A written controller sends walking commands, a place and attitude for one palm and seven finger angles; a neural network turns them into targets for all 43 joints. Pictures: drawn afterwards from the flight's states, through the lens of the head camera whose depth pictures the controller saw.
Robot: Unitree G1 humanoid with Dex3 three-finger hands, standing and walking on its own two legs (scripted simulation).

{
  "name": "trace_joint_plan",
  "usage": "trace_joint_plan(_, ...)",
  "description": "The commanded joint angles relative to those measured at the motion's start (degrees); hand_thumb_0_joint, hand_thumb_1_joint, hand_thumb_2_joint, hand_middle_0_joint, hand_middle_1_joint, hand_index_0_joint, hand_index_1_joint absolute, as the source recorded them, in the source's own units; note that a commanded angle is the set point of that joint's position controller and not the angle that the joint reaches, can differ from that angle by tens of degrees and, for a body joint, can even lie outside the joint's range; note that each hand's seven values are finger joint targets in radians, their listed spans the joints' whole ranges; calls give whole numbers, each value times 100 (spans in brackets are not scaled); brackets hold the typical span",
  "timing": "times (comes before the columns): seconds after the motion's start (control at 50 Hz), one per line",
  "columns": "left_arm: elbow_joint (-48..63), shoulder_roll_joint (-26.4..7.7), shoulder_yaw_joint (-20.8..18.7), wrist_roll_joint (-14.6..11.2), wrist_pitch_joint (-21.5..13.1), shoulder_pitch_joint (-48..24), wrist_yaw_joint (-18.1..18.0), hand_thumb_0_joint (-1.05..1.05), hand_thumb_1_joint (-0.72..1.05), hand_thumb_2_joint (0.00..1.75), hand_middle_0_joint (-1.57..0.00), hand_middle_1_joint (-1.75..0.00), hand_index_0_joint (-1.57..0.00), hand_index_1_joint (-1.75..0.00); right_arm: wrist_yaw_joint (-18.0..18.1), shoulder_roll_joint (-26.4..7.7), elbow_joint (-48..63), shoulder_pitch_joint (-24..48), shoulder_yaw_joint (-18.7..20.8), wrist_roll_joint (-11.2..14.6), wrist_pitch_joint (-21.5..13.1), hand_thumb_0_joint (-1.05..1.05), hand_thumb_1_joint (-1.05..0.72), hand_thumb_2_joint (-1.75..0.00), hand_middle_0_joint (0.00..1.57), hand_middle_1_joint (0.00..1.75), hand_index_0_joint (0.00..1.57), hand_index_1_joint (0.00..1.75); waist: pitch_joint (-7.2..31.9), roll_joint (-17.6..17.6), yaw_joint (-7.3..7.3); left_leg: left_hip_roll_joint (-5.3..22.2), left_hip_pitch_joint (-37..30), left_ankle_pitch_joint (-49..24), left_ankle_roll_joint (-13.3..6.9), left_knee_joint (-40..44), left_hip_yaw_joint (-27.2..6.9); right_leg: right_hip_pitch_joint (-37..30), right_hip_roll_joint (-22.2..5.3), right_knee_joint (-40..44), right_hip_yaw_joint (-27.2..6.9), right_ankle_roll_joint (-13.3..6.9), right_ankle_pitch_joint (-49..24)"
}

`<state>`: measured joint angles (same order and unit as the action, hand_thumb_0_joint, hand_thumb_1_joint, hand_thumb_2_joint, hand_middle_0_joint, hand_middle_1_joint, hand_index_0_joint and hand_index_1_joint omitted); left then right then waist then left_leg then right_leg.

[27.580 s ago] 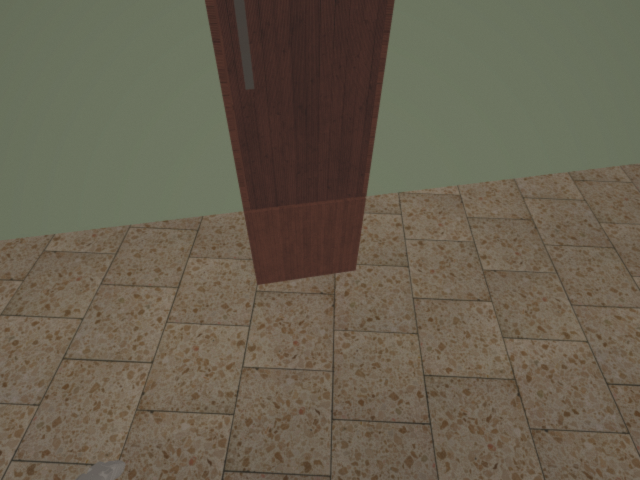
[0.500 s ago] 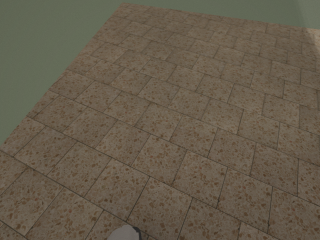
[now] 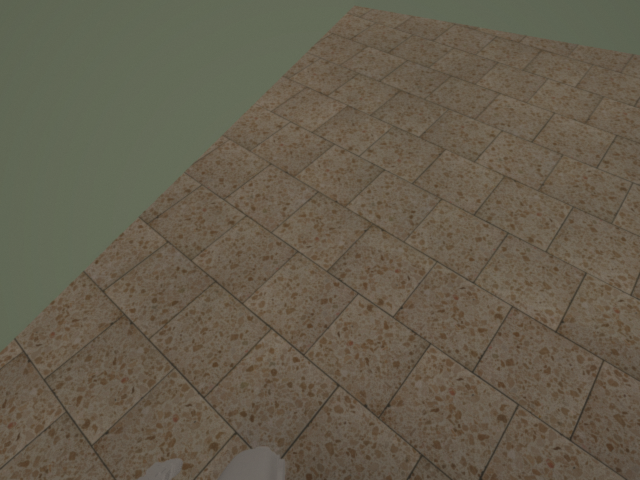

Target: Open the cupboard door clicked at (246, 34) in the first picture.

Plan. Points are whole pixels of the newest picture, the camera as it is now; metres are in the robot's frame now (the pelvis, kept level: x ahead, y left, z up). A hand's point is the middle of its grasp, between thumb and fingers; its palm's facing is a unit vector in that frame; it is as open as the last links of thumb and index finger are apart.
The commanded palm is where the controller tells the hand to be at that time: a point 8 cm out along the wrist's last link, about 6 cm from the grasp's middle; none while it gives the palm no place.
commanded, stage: turn to face it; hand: left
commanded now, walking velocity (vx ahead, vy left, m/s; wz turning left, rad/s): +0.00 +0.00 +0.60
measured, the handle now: out of the picture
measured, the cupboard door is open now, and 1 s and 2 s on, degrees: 39 39 39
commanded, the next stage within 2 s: none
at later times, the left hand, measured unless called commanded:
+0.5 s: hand out of the picture +0.08 +0.21 -0.16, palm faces +0.31 -0.90 -0.30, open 7.4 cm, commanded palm none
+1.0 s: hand out of the picture -0.01 +0.19 -0.18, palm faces +0.61 -0.76 -0.24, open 7.4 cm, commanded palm none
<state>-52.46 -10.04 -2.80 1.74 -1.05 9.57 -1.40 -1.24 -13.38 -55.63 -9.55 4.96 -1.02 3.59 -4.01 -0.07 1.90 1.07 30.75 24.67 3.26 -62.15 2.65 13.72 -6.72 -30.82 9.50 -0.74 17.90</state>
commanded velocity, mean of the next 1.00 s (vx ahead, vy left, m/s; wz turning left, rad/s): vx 0.00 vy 0.00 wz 0.60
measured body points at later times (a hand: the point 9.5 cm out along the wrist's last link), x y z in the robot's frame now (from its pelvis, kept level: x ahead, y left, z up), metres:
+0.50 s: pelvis +0.06 -0.03 -0.02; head +0.11 -0.03 +0.43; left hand +0.07 +0.26 -0.14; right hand +0.22 -0.24 -0.17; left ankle +0.04 +0.13 -0.74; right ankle +0.11 -0.14 -0.74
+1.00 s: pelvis +0.07 -0.02 -0.01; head +0.10 +0.03 +0.44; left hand -0.04 +0.23 -0.16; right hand +0.31 -0.16 -0.14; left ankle +0.02 +0.07 -0.74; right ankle +0.13 -0.16 -0.67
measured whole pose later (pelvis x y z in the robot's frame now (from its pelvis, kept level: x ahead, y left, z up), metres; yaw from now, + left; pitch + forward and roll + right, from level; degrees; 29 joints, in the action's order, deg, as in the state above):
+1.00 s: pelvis +0.07 -0.02 -0.01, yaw +37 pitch +1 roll +0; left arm -53.8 -14.4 -4.5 1.3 3.2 10.6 -0.6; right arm -0.5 -11.9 -51.5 -6.6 3.4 -1.2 1.3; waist -5.8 -2.4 -0.1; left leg -0.2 18.2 16.0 -1.9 -32.8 2.7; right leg 28.1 -6.8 -64.2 3.4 5.0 25.8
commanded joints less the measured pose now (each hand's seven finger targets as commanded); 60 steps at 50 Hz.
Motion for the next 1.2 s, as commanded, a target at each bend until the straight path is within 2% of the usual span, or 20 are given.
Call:
trace_joint_plan(0.0,141,-1081,-273,5,-80,658,-43,0,90,90,-20,-30,-20,-30,-70,-31,612,497,-76,30,-143,0,-90,-90,20,30,20,30,570,-1039,-387,74,106,-21,71,1069,373,-1402,-1278,565,-327,-320,-4451)
trace_joint_plan(0.08,149,-1338,-351,11,-58,690,-33,0,90,90,-20,-30,-20,-30,-80,-150,766,588,-98,40,-169,0,-90,-90,20,30,20,30,646,-1254,-384,-12,-398,-138,-66,2090,614,-1511,-1449,205,-104,-337,-4776)
trace_joint_plan(0.14,235,-1406,-371,-70,-62,495,18,0,90,90,-20,-30,-20,-30,-41,-527,648,-152,7,-23,-234,0,-90,-90,20,30,20,30,1069,-844,87,-135,-2045,-1526,-256,3514,748,-829,-1293,-1137,271,29,-4535)
trace_joint_plan(0.16,396,-1205,-348,-114,-47,424,64,0,90,90,-20,-30,-20,-30,-9,-1070,583,-574,152,-74,-283,0,-90,-90,20,30,20,30,1478,336,340,875,-3343,-3338,-736,3622,-459,505,-849,-2299,413,355,-2596)
trace_joint_plan(0.18,699,-804,-203,-140,-18,185,89,0,90,90,-20,-30,-20,-30,33,-1672,536,-982,294,-39,-286,0,-90,-90,20,30,20,30,1655,1909,538,2510,-3973,-6169,-1779,3723,-2516,2005,-82,-3694,66,639,2026)
trace_joint_plan(0.2,917,-962,-188,-64,97,-221,14,0,90,90,-20,-30,-20,-30,69,-1683,469,-1221,260,22,-243,0,-90,-90,20,30,20,30,1497,663,560,2639,-3669,-5853,-1941,3598,-2262,2130,-107,-4089,-668,564,1959)
trace_joint_plan(0.24,676,-823,-216,-77,157,-232,-10,0,90,90,-20,-30,-20,-30,184,-1402,581,-561,228,-12,-287,0,-90,-90,20,30,20,30,1083,1349,288,2004,-2832,-4573,-1597,3836,-1787,2200,-153,-4032,-972,621,1412)
trace_joint_plan(0.3,449,-789,-248,-64,252,123,106,0,90,90,-20,-30,-20,-30,168,-1174,768,154,136,-43,-293,0,-90,-90,20,30,20,30,645,947,-126,1322,-1841,-2852,-1171,4128,-1207,1535,39,-3202,-854,599,745)
trace_joint_plan(0.44,386,-828,-275,-60,129,830,104,0,90,90,-20,-30,-20,-30,102,-1164,904,585,228,-26,-172,0,-90,-90,20,30,20,30,600,788,-457,844,-631,-1327,-843,3590,-1454,-430,501,-58,-438,491,-240)
trace_joint_plan(0.46,372,-1162,-348,-1,52,1051,55,0,90,90,-20,-30,-20,-30,82,-860,977,574,197,29,-171,0,-90,-90,20,30,20,30,652,-193,-585,314,-33,-704,-516,2686,-1032,-1018,-220,967,-1183,312,-136)
trace_joint_plan(0.48,415,-1731,-443,69,4,1050,-1,0,90,90,-20,-30,-20,-30,43,-413,1107,481,123,47,-185,0,-90,-90,20,30,20,30,651,-2115,-599,-532,772,867,-65,969,-148,-1249,-1902,1615,-3056,-353,-646)
trace_joint_plan(0.5,516,-1762,-399,9,20,937,-31,0,90,90,-20,-30,-20,-30,19,-658,1111,445,165,11,-149,0,-90,-90,20,30,20,30,719,-1754,-591,-213,414,1090,-124,-285,-540,-484,-2424,1674,-3072,-754,-585)
trace_joint_plan(0.56,627,-1097,-231,-21,15,112,-60,0,90,90,-20,-30,-20,-30,-40,-479,815,400,126,-2,-56,0,-90,-90,20,30,20,30,404,-1295,-113,135,429,63,1,-1165,-434,-268,-1373,1145,-1425,-471,-1875)
trace_joint_plan(0.7,341,-1294,-325,21,-22,762,-49,0,90,90,-20,-30,-20,-30,-96,-124,814,757,-53,63,-117,0,-90,-90,20,30,20,30,740,-1148,-478,-1,-297,207,23,1507,350,-1402,-1411,489,-450,-429,-4006)
trace_joint_plan(0.78,322,-1396,-406,-24,6,627,-5,0,90,90,-20,-30,-20,-30,-62,-301,766,326,-19,45,-178,0,-90,-90,20,30,20,30,836,-1052,-229,-103,-1322,-624,-132,3003,568,-1009,-1430,-150,-71,-183,-3717)
trace_joint_plan(0.8,334,-1338,-395,-61,19,531,18,0,90,90,-20,-30,-20,-30,-64,-487,692,-11,40,19,-210,0,-90,-90,20,30,20,30,1016,-670,-21,10,-2162,-1385,-217,3710,418,-497,-1320,-829,128,42,-3259)
trace_joint_plan(0.84,823,-734,-212,-110,91,108,66,0,90,90,-20,-30,-20,-30,35,-1616,543,-843,330,-16,-235,0,-90,-90,20,30,20,30,1322,1939,469,2490,-3580,-5292,-1707,4007,-2601,2113,-128,-3202,-49,665,2184)
trace_joint_plan(0.96,405,-763,-278,-51,262,56,105,0,90,90,-20,-30,-20,-30,185,-1037,694,57,145,-32,-298,0,-90,-90,20,30,20,30,564,838,-115,1298,-2026,-2770,-1177,4325,-1392,1843,-14,-3433,-916,609,476)
trace_joint_plan(1.1,546,-709,-234,-75,224,-27,91,0,90,90,-20,-30,-20,-30,136,-1114,682,0,207,-69,-229,0,-90,-90,20,30,20,30,525,896,-79,1129,-1635,-2109,-1188,4238,-1839,905,421,-1498,-717,533,571)
trace_joint_plan(1.18,443,-870,-292,-100,89,625,28,0,90,90,-20,-30,-20,-30,128,-964,799,242,226,2,-197,0,-90,-90,20,30,20,30,854,670,-412,690,-960,-2177,-829,3421,-1855,-753,416,650,-755,394,-469)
